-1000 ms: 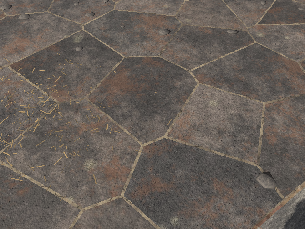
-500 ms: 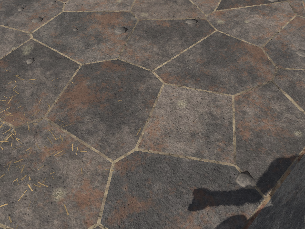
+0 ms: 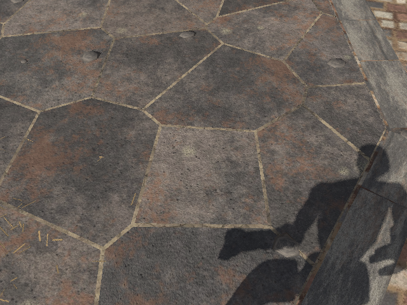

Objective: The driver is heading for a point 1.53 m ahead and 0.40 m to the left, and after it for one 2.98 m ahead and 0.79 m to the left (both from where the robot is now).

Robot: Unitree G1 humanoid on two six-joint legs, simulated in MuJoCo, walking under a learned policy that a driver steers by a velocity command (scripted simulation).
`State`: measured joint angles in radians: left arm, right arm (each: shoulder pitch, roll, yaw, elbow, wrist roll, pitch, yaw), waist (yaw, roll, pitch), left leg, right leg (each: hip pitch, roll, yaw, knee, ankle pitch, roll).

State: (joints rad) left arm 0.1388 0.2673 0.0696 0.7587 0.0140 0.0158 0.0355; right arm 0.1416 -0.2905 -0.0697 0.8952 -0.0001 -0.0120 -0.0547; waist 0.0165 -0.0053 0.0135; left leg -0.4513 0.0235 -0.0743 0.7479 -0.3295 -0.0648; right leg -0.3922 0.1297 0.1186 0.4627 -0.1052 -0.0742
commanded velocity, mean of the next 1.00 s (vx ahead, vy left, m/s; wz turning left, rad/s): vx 0.00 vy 0.00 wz -0.06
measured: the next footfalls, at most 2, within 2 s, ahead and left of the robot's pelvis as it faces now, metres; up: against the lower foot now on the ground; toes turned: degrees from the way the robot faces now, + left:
left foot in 0.06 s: +0.06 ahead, +0.15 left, +0.00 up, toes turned -2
right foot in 0.34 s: +0.05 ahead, -0.12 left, +0.00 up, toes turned +1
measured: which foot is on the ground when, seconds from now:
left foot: up 0.00-0.04, down 0.06-1.00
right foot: down 0.00-0.08, up 0.10-0.32, down 0.34-1.00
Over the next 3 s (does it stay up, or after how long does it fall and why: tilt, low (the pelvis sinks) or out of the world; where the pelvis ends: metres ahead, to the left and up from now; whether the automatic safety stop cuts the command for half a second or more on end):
stays up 0.79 0.11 0.01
